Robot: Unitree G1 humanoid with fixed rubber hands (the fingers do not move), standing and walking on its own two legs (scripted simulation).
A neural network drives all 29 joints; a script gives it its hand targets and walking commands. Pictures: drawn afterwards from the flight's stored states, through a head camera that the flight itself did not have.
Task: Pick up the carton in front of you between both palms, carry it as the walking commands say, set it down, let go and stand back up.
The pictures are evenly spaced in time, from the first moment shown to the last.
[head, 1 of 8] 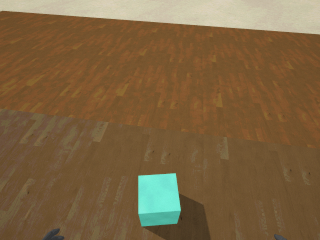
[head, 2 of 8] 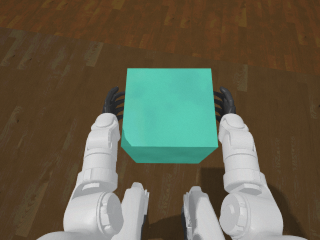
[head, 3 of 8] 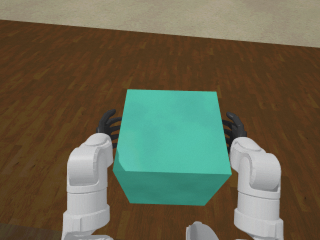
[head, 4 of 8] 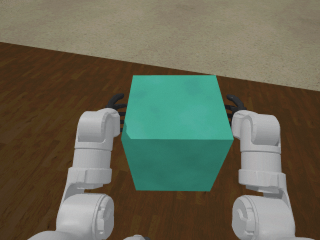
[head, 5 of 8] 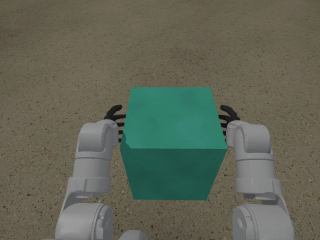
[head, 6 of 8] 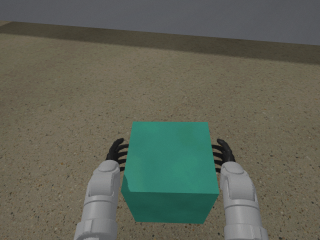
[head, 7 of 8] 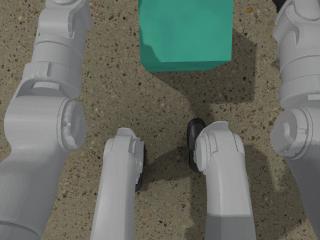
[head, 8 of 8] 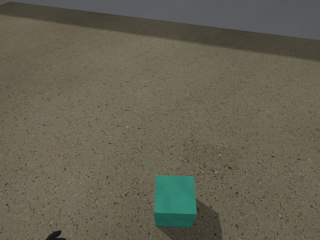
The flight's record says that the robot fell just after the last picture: no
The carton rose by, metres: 0.69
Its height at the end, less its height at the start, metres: -0.34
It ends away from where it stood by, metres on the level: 5.43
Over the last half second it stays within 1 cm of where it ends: yes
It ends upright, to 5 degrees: yes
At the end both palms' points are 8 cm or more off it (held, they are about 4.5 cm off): yes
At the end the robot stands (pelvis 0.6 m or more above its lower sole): yes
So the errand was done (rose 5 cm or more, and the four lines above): yes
